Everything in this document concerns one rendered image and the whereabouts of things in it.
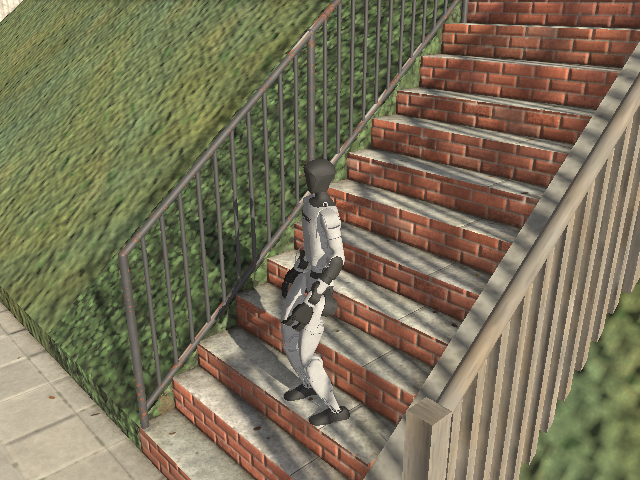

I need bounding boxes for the stairs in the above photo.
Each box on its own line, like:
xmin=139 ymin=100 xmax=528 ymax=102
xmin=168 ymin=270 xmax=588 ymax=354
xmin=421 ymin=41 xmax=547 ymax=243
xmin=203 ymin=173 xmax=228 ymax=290
xmin=138 ymin=0 xmax=640 ymax=480

